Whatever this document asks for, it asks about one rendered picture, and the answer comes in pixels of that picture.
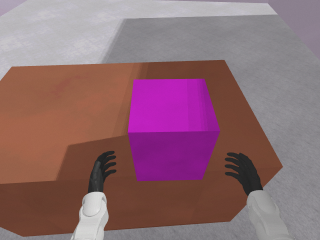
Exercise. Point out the pedestal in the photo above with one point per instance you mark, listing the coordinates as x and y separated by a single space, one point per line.
56 120

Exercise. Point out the carton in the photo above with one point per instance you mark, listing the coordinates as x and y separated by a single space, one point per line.
172 129

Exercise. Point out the left robot forearm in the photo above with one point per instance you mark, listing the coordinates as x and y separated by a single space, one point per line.
93 216

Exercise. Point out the left robot hand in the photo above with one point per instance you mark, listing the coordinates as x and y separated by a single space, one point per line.
98 174

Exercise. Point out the right robot forearm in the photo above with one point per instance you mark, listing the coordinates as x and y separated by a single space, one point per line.
266 217

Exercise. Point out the right robot hand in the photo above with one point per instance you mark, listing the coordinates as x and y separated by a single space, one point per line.
247 173

